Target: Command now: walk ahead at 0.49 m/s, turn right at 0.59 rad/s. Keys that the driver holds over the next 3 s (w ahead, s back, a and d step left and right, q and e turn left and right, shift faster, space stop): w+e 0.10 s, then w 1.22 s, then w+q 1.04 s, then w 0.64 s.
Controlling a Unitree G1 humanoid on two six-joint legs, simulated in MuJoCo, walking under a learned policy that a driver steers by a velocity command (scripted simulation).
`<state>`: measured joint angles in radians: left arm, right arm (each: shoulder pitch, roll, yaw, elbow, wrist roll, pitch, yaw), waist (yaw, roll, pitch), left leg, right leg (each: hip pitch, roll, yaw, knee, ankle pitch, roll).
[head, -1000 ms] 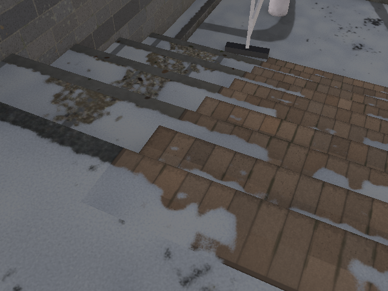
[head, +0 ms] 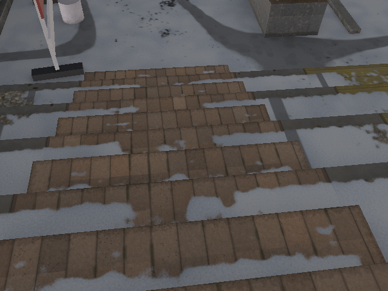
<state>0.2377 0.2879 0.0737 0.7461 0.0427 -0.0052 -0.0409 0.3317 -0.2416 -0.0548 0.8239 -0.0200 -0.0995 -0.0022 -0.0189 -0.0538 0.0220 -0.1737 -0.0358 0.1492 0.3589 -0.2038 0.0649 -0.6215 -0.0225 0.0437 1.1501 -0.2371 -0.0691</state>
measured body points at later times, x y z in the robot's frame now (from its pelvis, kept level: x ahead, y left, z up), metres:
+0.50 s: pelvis +0.26 -0.06 +0.00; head +0.27 -0.07 +0.45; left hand +0.35 +0.19 -0.13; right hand +0.28 -0.33 -0.13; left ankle +0.29 +0.09 -0.67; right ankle +0.26 -0.12 -0.74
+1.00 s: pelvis +0.55 -0.02 -0.12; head +0.57 +0.00 +0.33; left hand +0.48 +0.25 -0.26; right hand +0.72 -0.29 -0.20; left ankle +0.69 +0.07 -0.86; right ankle +0.27 -0.12 -0.72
